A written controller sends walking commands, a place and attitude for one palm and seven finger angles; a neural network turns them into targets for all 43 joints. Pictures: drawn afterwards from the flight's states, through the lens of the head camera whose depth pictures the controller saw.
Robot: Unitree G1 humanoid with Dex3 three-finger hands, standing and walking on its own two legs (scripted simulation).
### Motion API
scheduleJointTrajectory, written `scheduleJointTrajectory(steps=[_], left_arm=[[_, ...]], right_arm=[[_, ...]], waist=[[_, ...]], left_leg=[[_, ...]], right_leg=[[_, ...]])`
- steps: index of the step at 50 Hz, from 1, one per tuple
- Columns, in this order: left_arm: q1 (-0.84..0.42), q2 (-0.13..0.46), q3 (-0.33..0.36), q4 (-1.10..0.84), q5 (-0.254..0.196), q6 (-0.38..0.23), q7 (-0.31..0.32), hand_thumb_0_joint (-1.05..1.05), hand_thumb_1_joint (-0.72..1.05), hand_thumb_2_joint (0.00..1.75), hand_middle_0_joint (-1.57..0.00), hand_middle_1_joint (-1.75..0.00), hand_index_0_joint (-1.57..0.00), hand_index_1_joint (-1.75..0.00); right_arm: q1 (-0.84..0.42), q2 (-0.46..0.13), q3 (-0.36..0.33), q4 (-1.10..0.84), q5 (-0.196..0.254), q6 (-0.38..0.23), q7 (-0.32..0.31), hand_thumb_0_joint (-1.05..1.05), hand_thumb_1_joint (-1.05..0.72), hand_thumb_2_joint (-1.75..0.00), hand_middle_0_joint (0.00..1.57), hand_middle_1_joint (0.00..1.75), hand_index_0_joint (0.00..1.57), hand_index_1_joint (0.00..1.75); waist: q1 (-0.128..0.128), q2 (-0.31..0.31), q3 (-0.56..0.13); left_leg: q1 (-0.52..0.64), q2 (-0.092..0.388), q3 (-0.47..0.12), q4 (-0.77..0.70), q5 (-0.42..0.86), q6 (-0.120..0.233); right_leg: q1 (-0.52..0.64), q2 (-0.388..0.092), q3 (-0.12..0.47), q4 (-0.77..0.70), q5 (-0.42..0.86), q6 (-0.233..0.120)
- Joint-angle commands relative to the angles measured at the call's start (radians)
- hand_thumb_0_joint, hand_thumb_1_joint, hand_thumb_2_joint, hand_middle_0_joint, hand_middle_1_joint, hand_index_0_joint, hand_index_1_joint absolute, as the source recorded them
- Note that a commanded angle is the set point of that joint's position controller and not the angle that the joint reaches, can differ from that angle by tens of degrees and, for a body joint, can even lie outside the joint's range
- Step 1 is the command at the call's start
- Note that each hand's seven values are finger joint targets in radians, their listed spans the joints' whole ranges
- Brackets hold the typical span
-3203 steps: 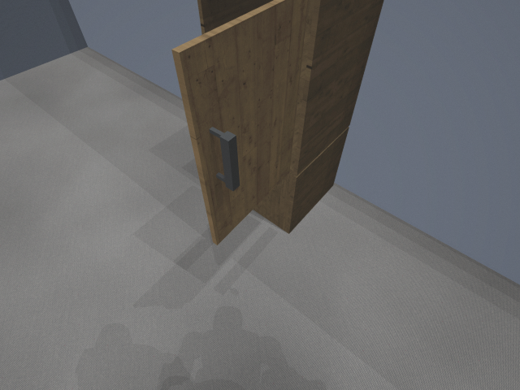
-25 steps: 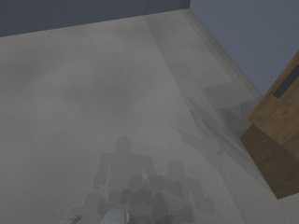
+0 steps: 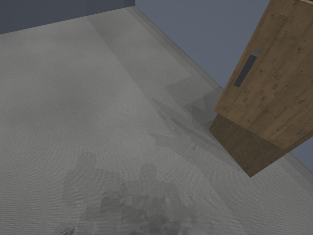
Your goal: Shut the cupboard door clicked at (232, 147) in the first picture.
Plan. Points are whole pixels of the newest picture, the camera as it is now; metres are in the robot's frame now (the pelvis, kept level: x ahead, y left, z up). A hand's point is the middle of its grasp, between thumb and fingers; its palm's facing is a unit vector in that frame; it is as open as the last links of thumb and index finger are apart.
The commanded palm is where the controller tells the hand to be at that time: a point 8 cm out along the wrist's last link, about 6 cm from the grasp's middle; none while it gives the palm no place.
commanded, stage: turn to face it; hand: left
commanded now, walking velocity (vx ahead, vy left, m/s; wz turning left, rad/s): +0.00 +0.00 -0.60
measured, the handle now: (247, 68) +0.71 -0.31 -0.01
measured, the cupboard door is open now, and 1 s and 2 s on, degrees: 23 23 23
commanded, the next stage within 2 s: take the last steps up to it in 0.82 s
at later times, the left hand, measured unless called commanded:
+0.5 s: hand (102, 230) +0.14 +0.16 -0.18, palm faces -0.25 -0.95 -0.21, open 7.4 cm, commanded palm none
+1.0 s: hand (125, 208) +0.20 +0.10 -0.17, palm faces -0.50 -0.83 -0.25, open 7.4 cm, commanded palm none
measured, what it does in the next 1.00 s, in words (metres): steps on the spot, turning right: right foot, then left foot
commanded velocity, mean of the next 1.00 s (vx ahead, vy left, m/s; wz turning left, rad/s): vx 0.03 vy -0.01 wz -0.42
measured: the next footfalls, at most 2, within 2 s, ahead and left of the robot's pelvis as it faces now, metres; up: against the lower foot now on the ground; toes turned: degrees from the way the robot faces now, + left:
right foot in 0.12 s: +0.03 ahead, -0.15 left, +0.00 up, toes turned -9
left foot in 0.54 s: +0.12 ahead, +0.09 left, +0.00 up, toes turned -15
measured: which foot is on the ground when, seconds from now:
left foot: down 0.00-0.10, up 0.12-0.52, down 0.54-0.96, up 0.98-1.00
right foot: up 0.00-0.10, down 0.12-0.54, up 0.56-0.94, down 0.96-1.00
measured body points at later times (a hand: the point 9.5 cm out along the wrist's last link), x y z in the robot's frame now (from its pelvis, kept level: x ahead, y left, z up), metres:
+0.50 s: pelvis +0.02 -0.02 -0.01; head +0.07 -0.01 +0.44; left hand +0.16 +0.21 -0.16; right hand +0.06 -0.30 -0.13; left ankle +0.07 +0.10 -0.72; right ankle -0.01 -0.14 -0.74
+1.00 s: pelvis +0.02 -0.02 -0.01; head +0.04 -0.05 +0.44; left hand +0.23 +0.15 -0.15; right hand -0.10 -0.25 -0.17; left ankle +0.08 +0.09 -0.73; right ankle -0.05 -0.11 -0.75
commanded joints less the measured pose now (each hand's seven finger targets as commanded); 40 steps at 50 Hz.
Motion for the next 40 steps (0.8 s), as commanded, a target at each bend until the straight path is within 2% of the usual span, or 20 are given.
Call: scheduleJointTrajectory(steps=[1, 3, 4, 5, 6, 7, 8, 9, 13, 20, 22, 24, 25, 26, 27, 28, 29, 31, 34, 40], left_arm=[[-0.039, 0.028, 0.002, -0.096, -0.003, -0.040, 0.002, 0.00, 0.90, 0.90, -0.20, -0.30, -0.20, -0.30], [0.027, 0.045, 0.006, -0.078, -0.003, -0.048, 0.005, 0.00, 0.90, 0.90, -0.20, -0.30, -0.20, -0.30], [0.102, 0.090, 0.015, -0.055, 0.002, -0.057, 0.010, 0.00, 0.90, 0.90, -0.20, -0.30, -0.20, -0.30], [0.176, 0.206, 0.035, -0.032, 0.012, -0.073, 0.023, 0.00, 0.90, 0.90, -0.20, -0.30, -0.20, -0.30], [0.208, 0.264, 0.044, -0.018, -0.002, -0.071, 0.038, 0.00, 0.90, 0.90, -0.20, -0.30, -0.20, -0.30], [0.212, 0.248, 0.042, -0.019, -0.006, -0.069, 0.050, 0.00, 0.90, 0.90, -0.20, -0.30, -0.20, -0.30], [0.149, 0.206, 0.038, -0.033, -0.004, -0.071, 0.057, 0.00, 0.90, 0.90, -0.20, -0.30, -0.20, -0.30], [0.089, 0.190, 0.033, -0.046, -0.004, -0.070, 0.059, 0.00, 0.90, 0.90, -0.20, -0.30, -0.20, -0.30], [0.022, 0.149, 0.016, -0.076, -0.003, -0.079, 0.056, 0.00, 0.90, 0.90, -0.20, -0.30, -0.20, -0.30], [0.074, 0.172, 0.029, -0.058, 0.005, -0.072, 0.053, 0.00, 0.90, 0.90, -0.20, -0.30, -0.20, -0.30], [0.055, 0.171, 0.032, -0.061, 0.008, -0.069, 0.055, 0.00, 0.90, 0.90, -0.20, -0.30, -0.20, -0.30], [0.003, 0.167, 0.030, -0.072, 0.002, -0.060, 0.054, 0.00, 0.90, 0.90, -0.20, -0.30, -0.20, -0.30], [-0.010, 0.137, 0.025, -0.078, -0.005, -0.056, 0.053, 0.00, 0.90, 0.90, -0.20, -0.30, -0.20, -0.30], [0.029, 0.073, 0.012, -0.091, -0.015, -0.049, 0.050, 0.00, 0.90, 0.90, -0.20, -0.30, -0.20, -0.30], [0.046, 0.049, 0.003, -0.097, -0.015, -0.050, 0.043, 0.00, 0.90, 0.90, -0.20, -0.30, -0.20, -0.30], [0.028, 0.079, 0.011, -0.098, -0.006, -0.044, 0.041, 0.00, 0.90, 0.90, -0.20, -0.30, -0.20, -0.30], [0.046, 0.084, 0.020, -0.083, 0.003, -0.039, 0.036, 0.00, 0.90, 0.90, -0.20, -0.30, -0.20, -0.30], [0.049, 0.089, 0.027, -0.057, 0.005, -0.033, 0.024, 0.00, 0.90, 0.90, -0.20, -0.30, -0.20, -0.30], [0.054, 0.052, 0.014, -0.045, 0.000, -0.030, 0.017, 0.00, 0.90, 0.90, -0.20, -0.30, -0.20, -0.30], [-0.009, 0.009, -0.008, -0.054, -0.001, -0.033, 0.018, 0.00, 0.90, 0.90, -0.20, -0.30, -0.20, -0.30]], right_arm=[[0.048, -0.250, -0.082, -0.036, -0.002, -0.012, -0.009, 0.00, -0.90, -0.90, 0.20, 0.30, 0.20, 0.30], [0.020, -0.253, -0.087, -0.036, 0.002, -0.008, -0.005, 0.00, -0.90, -0.90, 0.20, 0.30, 0.20, 0.30], [0.011, -0.240, -0.087, -0.042, 0.011, -0.008, -0.001, 0.00, -0.90, -0.90, 0.20, 0.30, 0.20, 0.30], [-0.009, -0.159, -0.068, -0.075, 0.019, -0.004, 0.004, 0.00, -0.90, -0.90, 0.20, 0.30, 0.20, 0.30], [-0.069, -0.143, -0.054, -0.114, 0.015, 0.005, -0.002, 0.00, -0.90, -0.90, 0.20, 0.30, 0.20, 0.30], [-0.064, -0.161, -0.051, -0.111, 0.017, 0.016, -0.010, 0.00, -0.90, -0.90, 0.20, 0.30, 0.20, 0.30], [-0.072, -0.147, -0.053, -0.095, 0.017, 0.019, -0.012, 0.00, -0.90, -0.90, 0.20, 0.30, 0.20, 0.30], [-0.068, -0.153, -0.055, -0.080, 0.014, 0.018, -0.010, 0.00, -0.90, -0.90, 0.20, 0.30, 0.20, 0.30], [-0.020, -0.148, -0.056, -0.048, 0.009, 0.022, 0.005, 0.00, -0.90, -0.90, 0.20, 0.30, 0.20, 0.30], [-0.089, -0.138, -0.048, -0.079, 0.018, 0.008, -0.002, 0.00, -0.90, -0.90, 0.20, 0.30, 0.20, 0.30], [-0.071, -0.138, -0.049, -0.079, 0.023, 0.002, -0.006, 0.00, -0.90, -0.90, 0.20, 0.30, 0.20, 0.30], [0.013, -0.142, -0.048, -0.052, 0.025, -0.004, -0.012, 0.00, -0.90, -0.90, 0.20, 0.30, 0.20, 0.30], [0.056, -0.159, -0.050, -0.034, 0.023, -0.013, -0.015, 0.00, -0.90, -0.90, 0.20, 0.30, 0.20, 0.30], [0.081, -0.239, -0.061, -0.031, 0.011, -0.024, -0.019, 0.00, -0.90, -0.90, 0.20, 0.30, 0.20, 0.30], [0.093, -0.304, -0.073, -0.044, 0.006, -0.018, -0.018, 0.00, -0.90, -0.90, 0.20, 0.30, 0.20, 0.30], [0.078, -0.296, -0.064, -0.060, -0.005, -0.011, -0.020, 0.00, -0.90, -0.90, 0.20, 0.30, 0.20, 0.30], [0.020, -0.250, -0.052, -0.069, -0.008, -0.015, -0.023, 0.00, -0.90, -0.90, 0.20, 0.30, 0.20, 0.30], [-0.033, -0.213, -0.043, -0.087, -0.007, -0.019, -0.028, 0.00, -0.90, -0.90, 0.20, 0.30, 0.20, 0.30], [0.003, -0.197, -0.043, -0.064, -0.003, -0.023, -0.029, 0.00, -0.90, -0.90, 0.20, 0.30, 0.20, 0.30], [0.085, -0.210, -0.059, -0.001, -0.004, -0.017, -0.020, 0.00, -0.90, -0.90, 0.20, 0.30, 0.20, 0.30]], waist=[[-0.038, 0.262, -0.159], [0.005, 0.221, -0.170], [0.043, 0.121, -0.195], [0.085, -0.222, -0.207], [0.098, -0.321, -0.183], [0.088, -0.221, -0.179], [0.060, -0.206, -0.144], [0.038, -0.243, -0.133], [-0.011, -0.149, -0.166], [0.023, -0.142, -0.172], [0.012, -0.157, -0.165], [-0.036, -0.151, -0.160], [-0.054, -0.094, -0.168], [-0.051, 0.145, -0.199], [-0.044, 0.363, -0.188], [-0.050, 0.255, -0.155], [-0.014, 0.229, -0.128], [0.006, 0.228, -0.096], [0.000, 0.184, -0.136], [-0.040, 0.216, -0.154]], left_leg=[[0.155, 0.221, -0.101, -0.048, 0.511, 0.121], [0.095, 0.203, -0.060, 0.042, 0.440, 0.071], [0.001, 0.160, -0.024, 0.171, 0.336, 0.021], [-0.249, 0.024, 0.023, 0.396, -0.095, -0.043], [-0.392, -0.063, -0.069, 0.589, -0.405, -0.066], [-0.398, -0.036, -0.169, 0.678, -0.355, -0.060], [-0.435, -0.023, -0.202, 0.704, -0.284, -0.060], [-0.449, -0.019, -0.205, 0.717, -0.229, -0.070], [-0.338, -0.043, -0.190, 0.627, -0.089, -0.088], [-0.284, -0.098, -0.179, 0.358, -0.133, -0.087], [-0.211, -0.105, -0.186, 0.262, -0.132, -0.076], [-0.050, -0.122, -0.180, 0.076, -0.002, -0.067], [0.089, -0.099, -0.189, -0.064, 0.103, -0.060], [0.204, 0.094, -0.382, -0.186, 0.139, -0.005], [0.185, 0.293, -0.565, -0.213, 0.273, 0.090], [0.071, 0.329, -0.556, -0.214, 0.276, 0.159], [0.025, 0.275, -0.479, -0.226, 0.276, 0.155], [0.010, 0.203, -0.360, -0.199, 0.332, 0.137], [0.110, 0.154, -0.238, -0.158, 0.458, 0.130], [0.152, 0.180, -0.187, -0.130, 0.488, 0.152]], right_leg=[[0.045, 0.022, -0.061, -0.197, 0.016, -0.025], [0.181, 0.033, -0.072, -0.388, 0.165, -0.045], [0.332, 0.000, -0.022, -0.520, 0.309, -0.065], [0.502, -0.231, 0.297, -0.603, 0.606, -0.149], [0.467, -0.363, 0.457, -0.574, 0.944, -0.250], [0.424, -0.378, 0.419, -0.568, 0.908, -0.295], [0.397, -0.312, 0.387, -0.581, 0.788, -0.283], [0.391, -0.271, 0.369, -0.581, 0.730, -0.266], [0.311, -0.170, 0.240, -0.566, 0.673, -0.224], [0.340, -0.173, 0.365, -0.538, 0.667, -0.261], [0.292, -0.177, 0.400, -0.521, 0.658, -0.255], [0.181, -0.141, 0.397, -0.476, 0.572, -0.206], [0.088, -0.086, 0.365, -0.420, 0.480, -0.159], [-0.039, 0.049, 0.264, -0.268, 0.209, -0.098], [-0.114, 0.110, 0.108, -0.031, -0.175, -0.046], [-0.083, 0.067, 0.128, 0.122, -0.186, -0.045], [-0.091, 0.053, 0.125, 0.198, -0.120, -0.033], [-0.111, 0.033, 0.106, 0.277, -0.042, -0.018], [-0.114, 0.027, 0.064, 0.230, 0.017, -0.005], [-0.021, 0.017, -0.009, -0.056, -0.010, -0.012]])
